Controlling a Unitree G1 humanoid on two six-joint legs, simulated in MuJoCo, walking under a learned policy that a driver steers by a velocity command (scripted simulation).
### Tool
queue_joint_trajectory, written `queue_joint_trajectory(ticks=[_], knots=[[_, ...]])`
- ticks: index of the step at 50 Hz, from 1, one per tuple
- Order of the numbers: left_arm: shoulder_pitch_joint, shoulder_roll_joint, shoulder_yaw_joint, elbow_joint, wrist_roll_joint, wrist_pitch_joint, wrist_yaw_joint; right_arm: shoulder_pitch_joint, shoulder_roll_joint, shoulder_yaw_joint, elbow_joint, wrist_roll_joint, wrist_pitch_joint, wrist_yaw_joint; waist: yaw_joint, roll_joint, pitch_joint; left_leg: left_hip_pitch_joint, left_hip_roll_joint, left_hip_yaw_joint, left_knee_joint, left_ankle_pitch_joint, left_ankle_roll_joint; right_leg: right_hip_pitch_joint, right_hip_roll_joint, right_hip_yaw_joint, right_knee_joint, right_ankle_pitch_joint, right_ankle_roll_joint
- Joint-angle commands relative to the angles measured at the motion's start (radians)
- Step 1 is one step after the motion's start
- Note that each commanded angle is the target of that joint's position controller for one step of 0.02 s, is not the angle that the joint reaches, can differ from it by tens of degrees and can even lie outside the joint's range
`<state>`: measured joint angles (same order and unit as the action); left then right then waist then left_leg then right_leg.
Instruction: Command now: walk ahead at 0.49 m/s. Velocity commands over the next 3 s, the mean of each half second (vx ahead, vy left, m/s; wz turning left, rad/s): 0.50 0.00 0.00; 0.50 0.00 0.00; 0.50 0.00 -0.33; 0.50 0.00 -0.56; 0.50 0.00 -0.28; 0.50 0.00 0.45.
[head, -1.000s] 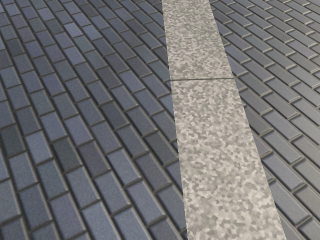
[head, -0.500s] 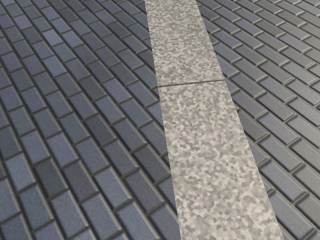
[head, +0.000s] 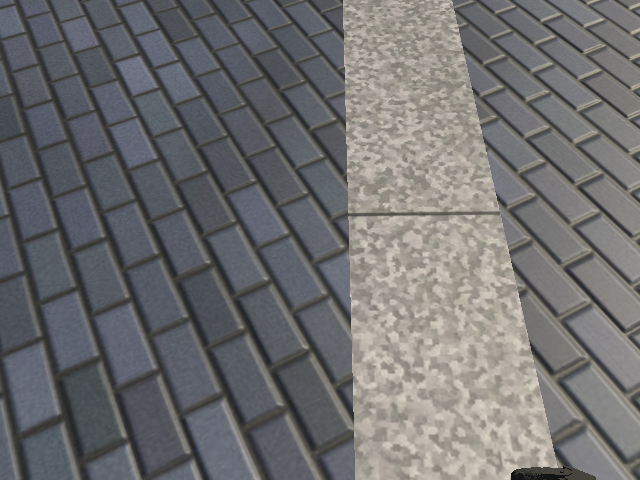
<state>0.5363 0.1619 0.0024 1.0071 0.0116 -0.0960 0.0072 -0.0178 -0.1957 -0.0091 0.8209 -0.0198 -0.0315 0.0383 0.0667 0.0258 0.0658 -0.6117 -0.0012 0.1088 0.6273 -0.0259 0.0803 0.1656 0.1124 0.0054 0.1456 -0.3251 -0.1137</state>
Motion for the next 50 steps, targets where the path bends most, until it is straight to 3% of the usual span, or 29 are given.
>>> queue_joint_trajectory(ticks=[1, 2, 3, 4, 5, 6, 7, 9, 11, 13, 15, 19, 24, 27, 29, 30, 31, 32, 33, 34, 35, 36, 38, 39, 42, 46, 50], knots=[[0.010, 0.163, 0.029, -0.014, 0.005, -0.010, 0.017, 0.032, -0.103, -0.026, -0.034, 0.003, -0.018, -0.019, -0.087, -0.111, -0.016, 0.185, -0.069, 0.023, -0.046, -0.062, 0.052, -0.048, -0.295, 0.056, 0.174, 1.191, 0.004], [-0.003, 0.175, 0.032, -0.010, 0.011, -0.004, 0.021, 0.144, -0.123, -0.037, 0.005, 0.004, -0.023, -0.028, -0.132, -0.118, -0.070, 0.282, -0.088, 0.013, -0.065, -0.104, 0.071, -0.034, -0.295, 0.055, 0.306, 1.252, 0.008], [-0.029, 0.192, 0.036, -0.012, 0.010, 0.002, 0.019, 0.293, -0.139, -0.049, 0.055, 0.003, -0.031, -0.037, -0.198, -0.112, -0.135, 0.452, -0.081, -0.003, -0.136, -0.075, 0.094, -0.084, -0.283, 0.045, 0.483, 1.195, 0.008], [-0.054, 0.179, 0.031, -0.032, 0.003, 0.000, 0.012, 0.446, -0.184, -0.067, 0.090, -0.017, -0.036, -0.051, -0.261, -0.067, -0.222, 0.690, 0.051, -0.141, -0.155, -0.160, 0.142, -0.260, -0.249, 0.030, 0.728, 0.915, 0.002], [0.045, 0.068, 0.011, -0.052, -0.013, 0.002, 0.001, 0.514, -0.275, -0.090, 0.098, -0.042, -0.035, -0.052, -0.196, 0.142, -0.331, 0.956, 0.355, -0.587, -0.157, -0.201, 0.277, -0.594, -0.085, -0.032, 1.135, 0.086, 0.032], [0.047, 0.142, 0.032, -0.034, -0.002, 0.006, 0.001, 0.459, -0.218, -0.083, 0.100, -0.003, -0.027, -0.036, -0.177, 0.061, -0.318, 0.922, 0.399, -0.841, -0.327, -0.350, 0.335, -0.771, -0.027, 0.047, 1.276, -0.172, 0.015], [-0.064, 0.169, 0.040, -0.072, 0.008, 0.005, -0.001, 0.335, -0.173, -0.072, 0.082, 0.017, -0.027, -0.031, -0.129, 0.011, -0.125, 0.743, 0.357, -0.682, -0.396, -0.439, 0.290, -0.831, -0.104, 0.066, 1.228, -0.054, 0.004], [-0.137, 0.147, 0.043, -0.084, 0.014, 0.007, -0.012, 0.262, -0.088, -0.050, 0.085, 0.009, -0.045, -0.024, -0.072, -0.044, 0.004, 0.501, 0.278, -0.495, -0.470, -0.270, 0.224, -0.751, -0.161, 0.059, 1.120, 0.028, 0.009], [-0.105, 0.094, 0.033, -0.073, 0.027, 0.033, -0.024, 0.293, -0.059, -0.037, 0.120, 0.008, -0.063, -0.030, -0.027, -0.022, 0.006, 0.396, 0.217, -0.370, -0.500, -0.152, 0.179, -0.656, -0.189, 0.047, 1.041, 0.044, 0.034], [-0.140, 0.083, 0.033, -0.087, 0.029, 0.046, -0.033, 0.347, -0.087, -0.042, 0.150, 0.012, -0.079, -0.031, -0.020, -0.008, 0.014, 0.381, 0.194, -0.300, -0.517, -0.055, 0.174, -0.679, -0.204, 0.021, 0.987, 0.082, 0.052], [-0.240, 0.096, 0.034, -0.122, 0.027, 0.052, -0.036, 0.387, -0.110, -0.044, 0.167, 0.013, -0.082, -0.029, -0.033, 0.002, 0.036, 0.394, 0.176, -0.253, -0.540, -0.014, 0.162, -0.752, -0.226, -0.004, 0.908, 0.164, 0.068], [-0.423, 0.094, 0.028, -0.176, 0.014, 0.053, -0.039, 0.470, -0.105, -0.035, 0.190, 0.016, -0.078, -0.029, -0.084, 0.016, 0.044, 0.467, 0.139, -0.186, -0.527, 0.138, 0.113, -0.802, -0.220, -0.049, 0.691, 0.315, 0.089], [-0.579, 0.091, 0.020, -0.218, 0.009, 0.050, -0.037, 0.569, -0.110, -0.029, 0.223, 0.005, -0.072, -0.042, -0.139, 0.038, 0.042, 0.635, 0.164, -0.174, -0.478, 0.251, 0.105, -0.812, -0.178, -0.078, 0.514, 0.344, 0.079], [-0.622, 0.105, 0.024, -0.241, 0.010, 0.041, -0.036, 0.581, -0.125, -0.031, 0.238, -0.006, -0.066, -0.053, -0.134, 0.045, 0.049, 0.737, 0.211, -0.183, -0.421, 0.348, 0.120, -0.807, -0.159, -0.077, 0.451, 0.251, 0.050], [-0.546, 0.120, 0.033, -0.222, 0.011, 0.031, -0.029, 0.544, -0.138, -0.035, 0.238, -0.007, -0.065, -0.058, -0.084, 0.054, 0.017, 0.741, 0.216, -0.160, -0.322, 0.558, 0.101, -0.668, -0.116, -0.092, 0.395, 0.167, 0.015], [-0.433, 0.135, 0.044, -0.185, 0.012, 0.024, -0.022, 0.530, -0.147, -0.037, 0.239, -0.006, -0.063, -0.058, -0.036, 0.055, -0.038, 0.729, 0.205, -0.147, -0.201, 0.664, 0.088, -0.530, -0.082, -0.103, 0.358, 0.153, -0.006], [-0.256, 0.164, 0.060, -0.124, 0.022, 0.014, -0.011, 0.511, -0.145, -0.035, 0.235, 0.001, -0.061, -0.056, 0.038, 0.028, -0.130, 0.645, 0.167, -0.111, -0.010, 0.620, 0.067, -0.302, -0.081, -0.095, 0.307, 0.197, -0.037], [-0.070, 0.245, 0.084, -0.087, 0.048, 0.006, 0.002, 0.500, -0.115, -0.024, 0.199, 0.011, -0.065, -0.053, 0.100, -0.052, -0.260, 0.427, 0.120, -0.078, 0.279, 0.289, 0.049, -0.027, -0.293, 0.130, 0.307, 0.123, -0.093], [-0.030, 0.321, 0.105, -0.075, 0.050, 0.013, -0.003, 0.625, -0.018, -0.010, 0.194, 0.047, -0.063, -0.043, 0.044, -0.282, -0.379, 0.073, -0.072, -0.035, 0.643, -0.465, 0.005, 0.212, -0.560, 0.613, 0.204, 0.086, -0.246], [-0.098, 0.254, 0.095, -0.079, 0.011, 0.025, -0.014, 0.548, -0.128, -0.039, 0.201, 0.017, -0.060, -0.048, 0.035, -0.103, -0.296, -0.018, -0.026, -0.166, 0.704, -0.455, 0.024, 0.123, -0.503, 0.624, 0.147, 0.038, -0.213], [-0.207, 0.207, 0.081, -0.092, 0.002, 0.023, -0.017, 0.460, -0.121, -0.043, 0.167, 0.014, -0.064, -0.043, -0.008, -0.087, -0.151, -0.039, 0.016, -0.166, 0.671, -0.352, 0.026, -0.026, -0.468, 0.461, 0.119, 0.083, -0.180], [-0.259, 0.158, 0.070, -0.094, 0.005, 0.015, -0.022, 0.418, -0.102, -0.040, 0.158, 0.012, -0.067, -0.040, -0.033, -0.049, -0.087, -0.006, 0.047, -0.160, 0.621, -0.292, 0.022, -0.142, -0.425, 0.363, 0.082, 0.192, -0.153], [-0.266, 0.099, 0.052, -0.068, 0.002, 0.003, -0.016, 0.425, -0.066, -0.039, 0.162, -0.012, -0.042, -0.029, -0.088, -0.073, -0.047, 0.081, 0.081, -0.151, 0.540, -0.256, 0.003, -0.274, -0.348, 0.222, 0.042, 0.291, -0.100], [-0.239, 0.095, 0.049, -0.052, 0.002, -0.005, -0.014, 0.430, -0.051, -0.038, 0.164, -0.016, -0.031, -0.023, -0.096, -0.081, -0.048, 0.104, 0.079, -0.141, 0.522, -0.249, -0.006, -0.295, -0.337, 0.194, 0.032, 0.335, -0.097], [-0.171, 0.132, 0.054, -0.016, -0.004, -0.018, -0.011, 0.359, -0.047, -0.041, 0.137, -0.020, -0.012, -0.011, -0.106, -0.080, -0.018, 0.043, 0.094, -0.112, 0.460, -0.187, -0.028, -0.310, -0.314, 0.129, -0.006, 0.387, -0.099], [-0.099, 0.129, 0.047, 0.007, -0.002, -0.014, -0.011, 0.168, -0.058, -0.037, 0.073, -0.011, -0.008, -0.008, -0.070, -0.080, 0.030, -0.049, 0.109, -0.079, 0.279, -0.048, -0.052, -0.282, -0.287, 0.081, -0.036, 0.428, -0.087], [-0.028, 0.135, 0.043, 0.030, 0.000, -0.014, -0.006, 0.033, -0.044, -0.024, 0.032, -0.001, -0.012, -0.008, -0.031, -0.090, 0.039, -0.020, 0.079, -0.043, 0.087, 0.033, -0.049, -0.217, -0.285, 0.048, -0.029, 0.493, -0.075]])
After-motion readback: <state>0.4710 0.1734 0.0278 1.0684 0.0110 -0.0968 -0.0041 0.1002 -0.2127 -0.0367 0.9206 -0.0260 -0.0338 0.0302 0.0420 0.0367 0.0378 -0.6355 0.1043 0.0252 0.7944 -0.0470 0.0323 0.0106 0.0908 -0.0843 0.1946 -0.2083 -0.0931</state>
